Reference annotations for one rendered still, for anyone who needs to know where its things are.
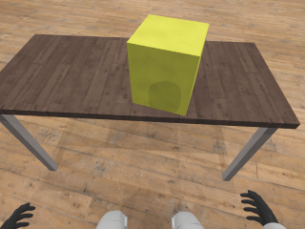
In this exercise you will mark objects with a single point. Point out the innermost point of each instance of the robot left thigh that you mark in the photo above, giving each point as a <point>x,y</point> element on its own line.
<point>113,220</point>

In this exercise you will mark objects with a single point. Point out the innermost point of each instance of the robot left hand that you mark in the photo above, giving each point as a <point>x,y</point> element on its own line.
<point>17,215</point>

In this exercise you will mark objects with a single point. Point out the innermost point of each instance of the robot right hand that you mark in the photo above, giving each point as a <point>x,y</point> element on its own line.
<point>266,215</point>

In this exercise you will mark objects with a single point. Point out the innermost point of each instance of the robot right thigh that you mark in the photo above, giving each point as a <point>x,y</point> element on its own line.
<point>185,220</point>

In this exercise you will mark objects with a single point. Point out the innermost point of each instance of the table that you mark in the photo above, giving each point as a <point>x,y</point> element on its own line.
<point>78,76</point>

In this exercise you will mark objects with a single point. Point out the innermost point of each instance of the robot thigh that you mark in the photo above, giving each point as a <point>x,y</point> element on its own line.
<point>185,220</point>
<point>113,220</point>

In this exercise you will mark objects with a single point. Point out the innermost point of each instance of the carton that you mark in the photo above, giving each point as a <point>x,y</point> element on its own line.
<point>164,55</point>

